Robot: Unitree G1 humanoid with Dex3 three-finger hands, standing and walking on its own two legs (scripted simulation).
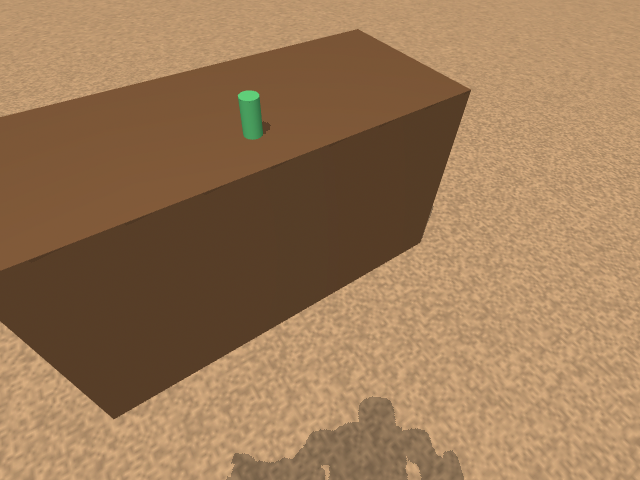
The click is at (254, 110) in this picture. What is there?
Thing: slim round
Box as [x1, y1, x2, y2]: [238, 90, 262, 139]
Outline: 248,90 240,92 238,94 238,100 243,135 247,138 254,139 258,138 262,134 259,96 257,92
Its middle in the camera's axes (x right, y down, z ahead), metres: -0.17 -0.30 +0.94
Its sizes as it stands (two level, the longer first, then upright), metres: 0.050 0.050 0.103
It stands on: a support 0.70 m high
